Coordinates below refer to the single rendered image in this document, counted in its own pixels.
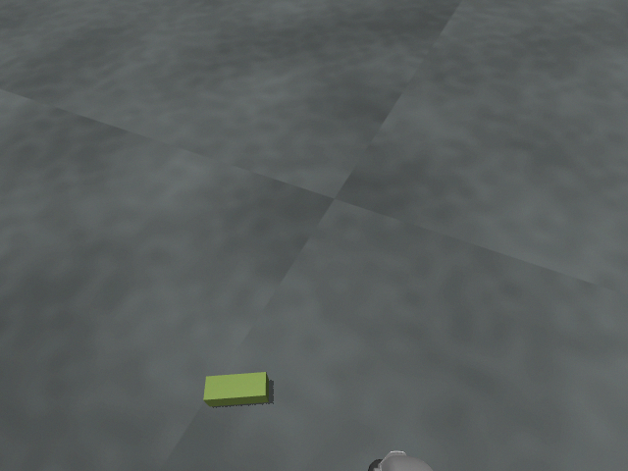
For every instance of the carton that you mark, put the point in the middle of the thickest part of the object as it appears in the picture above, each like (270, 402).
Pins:
(236, 389)

